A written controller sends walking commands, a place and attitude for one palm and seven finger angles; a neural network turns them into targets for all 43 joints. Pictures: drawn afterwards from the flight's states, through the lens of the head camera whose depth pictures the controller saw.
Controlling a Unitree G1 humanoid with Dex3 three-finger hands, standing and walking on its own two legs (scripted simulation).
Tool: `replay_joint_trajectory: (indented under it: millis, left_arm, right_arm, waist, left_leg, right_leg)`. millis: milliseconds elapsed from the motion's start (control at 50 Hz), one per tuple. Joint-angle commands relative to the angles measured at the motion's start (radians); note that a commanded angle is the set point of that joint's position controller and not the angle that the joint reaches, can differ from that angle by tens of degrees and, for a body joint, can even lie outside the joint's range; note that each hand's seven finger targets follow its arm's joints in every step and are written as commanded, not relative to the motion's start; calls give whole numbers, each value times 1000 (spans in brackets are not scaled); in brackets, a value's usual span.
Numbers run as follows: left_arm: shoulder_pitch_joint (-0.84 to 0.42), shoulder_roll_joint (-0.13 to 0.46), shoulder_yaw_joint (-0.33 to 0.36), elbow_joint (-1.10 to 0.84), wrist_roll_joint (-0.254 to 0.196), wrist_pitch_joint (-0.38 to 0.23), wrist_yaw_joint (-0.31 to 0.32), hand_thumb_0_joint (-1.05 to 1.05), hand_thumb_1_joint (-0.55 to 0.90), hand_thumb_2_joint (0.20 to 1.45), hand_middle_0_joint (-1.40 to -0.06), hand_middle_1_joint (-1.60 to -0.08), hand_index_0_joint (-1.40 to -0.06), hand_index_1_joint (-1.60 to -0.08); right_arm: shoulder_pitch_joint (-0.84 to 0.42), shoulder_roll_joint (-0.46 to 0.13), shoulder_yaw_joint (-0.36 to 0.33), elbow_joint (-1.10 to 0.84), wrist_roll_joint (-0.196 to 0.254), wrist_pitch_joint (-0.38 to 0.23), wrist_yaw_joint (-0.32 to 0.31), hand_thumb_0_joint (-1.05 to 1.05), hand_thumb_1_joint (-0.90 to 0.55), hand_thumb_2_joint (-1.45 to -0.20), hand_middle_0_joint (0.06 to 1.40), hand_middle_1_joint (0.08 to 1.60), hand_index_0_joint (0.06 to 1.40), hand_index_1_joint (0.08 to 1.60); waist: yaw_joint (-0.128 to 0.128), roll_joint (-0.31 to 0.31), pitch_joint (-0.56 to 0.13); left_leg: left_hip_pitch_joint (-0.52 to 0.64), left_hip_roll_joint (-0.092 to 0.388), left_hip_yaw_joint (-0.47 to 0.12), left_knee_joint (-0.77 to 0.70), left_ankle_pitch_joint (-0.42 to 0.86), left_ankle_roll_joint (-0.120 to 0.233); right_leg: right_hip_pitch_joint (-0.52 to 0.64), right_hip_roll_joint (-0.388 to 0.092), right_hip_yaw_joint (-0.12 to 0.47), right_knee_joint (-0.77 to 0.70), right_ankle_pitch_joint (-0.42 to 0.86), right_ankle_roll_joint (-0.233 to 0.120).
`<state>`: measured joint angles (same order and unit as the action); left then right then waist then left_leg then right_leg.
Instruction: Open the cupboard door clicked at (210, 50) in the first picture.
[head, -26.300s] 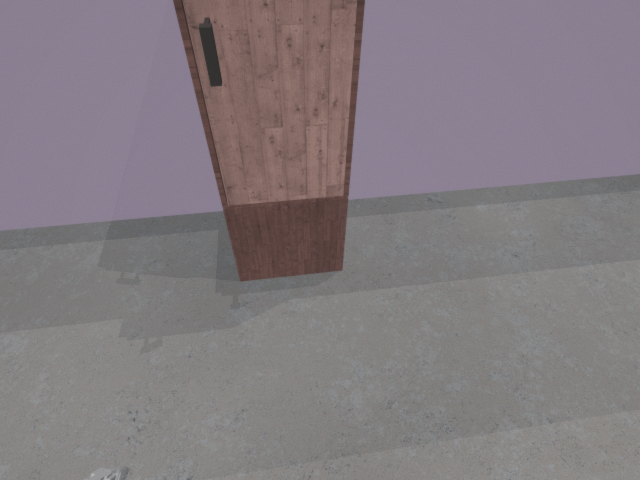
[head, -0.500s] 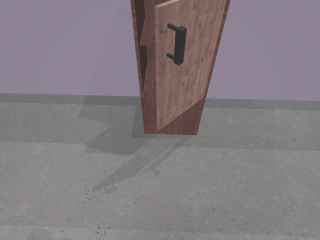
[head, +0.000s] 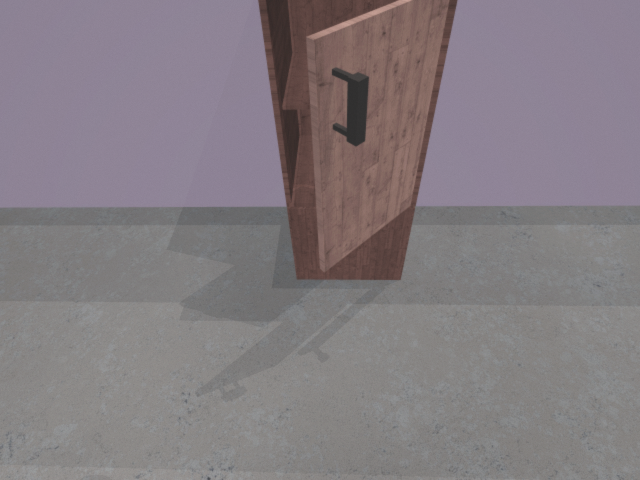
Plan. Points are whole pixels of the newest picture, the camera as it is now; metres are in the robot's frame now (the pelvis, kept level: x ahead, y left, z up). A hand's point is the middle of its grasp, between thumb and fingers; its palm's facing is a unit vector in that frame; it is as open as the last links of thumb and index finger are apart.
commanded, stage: let the arm hang, fingers relaxed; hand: left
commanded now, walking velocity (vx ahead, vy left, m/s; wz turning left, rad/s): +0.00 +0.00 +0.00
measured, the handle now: (347, 106) +0.68 -0.02 +0.12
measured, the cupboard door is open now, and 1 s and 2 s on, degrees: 45 45 45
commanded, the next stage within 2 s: look to check the result in 0.32 s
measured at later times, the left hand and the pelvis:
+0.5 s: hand out of the picture -0.01 +0.17 -0.17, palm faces +0.04 -0.98 -0.20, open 7.3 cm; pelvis +0.00 +0.00 +0.00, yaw +0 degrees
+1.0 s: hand out of the picture +0.05 +0.20 -0.16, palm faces +0.02 -0.96 -0.28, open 7.3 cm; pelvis +0.01 +0.00 +0.00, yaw +0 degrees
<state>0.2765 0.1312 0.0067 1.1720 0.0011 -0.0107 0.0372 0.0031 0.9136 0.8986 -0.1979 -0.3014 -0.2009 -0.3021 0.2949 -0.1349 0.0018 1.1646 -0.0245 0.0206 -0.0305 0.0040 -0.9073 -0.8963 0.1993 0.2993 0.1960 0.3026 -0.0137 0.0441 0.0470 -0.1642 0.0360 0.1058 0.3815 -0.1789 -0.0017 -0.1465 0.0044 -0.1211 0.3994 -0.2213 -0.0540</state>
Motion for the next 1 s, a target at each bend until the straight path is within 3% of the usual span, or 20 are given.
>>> replay_joint_trajectory:
  millis: [0, 80, 300, 500, 540, 980]
  left_arm:
    - [67, 107, 23, -21, 5, -12, 7, 0, 900, 900, -200, -300, -200, -300]
    - [74, 103, 23, -20, 4, -11, 9, 0, 900, 900, -200, -300, -200, -300]
    - [76, 99, 28, -31, 5, -14, 7, 0, 900, 900, -200, -300, -200, -300]
    - [61, 119, 34, -35, 6, -21, 4, 0, 900, 900, -200, -300, -200, -300]
    - [53, 123, 34, -34, 6, -20, 3, 0, 900, 900, -200, -300, -200, -300]
    - [-74, 255, 48, -64, 10, -34, -8, 0, 900, 900, -200, -300, -200, -300]
  right_arm:
    - [72, -65, -10, -16, 1, -15, -2, 0, -900, -900, 200, 300, 200, 300]
    - [79, -53, -14, -15, 2, -11, -3, 0, -900, -900, 200, 300, 200, 300]
    - [85, -54, -19, -21, 2, -13, -4, 0, -900, -900, 200, 300, 200, 300]
    - [53, -93, -25, -32, 4, -23, -7, 0, -900, -900, 200, 300, 200, 300]
    - [43, -101, -25, -33, 4, -22, -7, 0, -900, -900, 200, 300, 200, 300]
    - [-90, -232, -37, -59, 5, -28, 3, 0, -900, -900, 200, 300, 200, 300]
  waist:
    - [7, -50, 52]
    - [7, -22, 74]
    - [1, -25, 56]
    - [2, -26, 15]
    - [1, -22, 33]
    - [3, -36, -15]
  left_leg:
    - [-22, 79, -86, -63, 12, 24]
    - [-30, 75, -84, -56, -2, 22]
    - [-17, 78, -84, -51, 3, 24]
    - [8, 90, -96, -59, 59, 28]
    - [3, 89, -96, -66, 45, 27]
    - [45, 101, -112, -90, 87, 25]
  right_leg:
    - [-60, -128, 138, -122, 0, -1]
    - [-81, -125, 142, -126, -19, -2]
    - [-81, -127, 143, -125, -9, -3]
    - [-43, -126, 135, -104, 85, -3]
    - [-52, -126, 138, -110, 68, -2]
    - [5, -142, 148, -145, 142, -2]
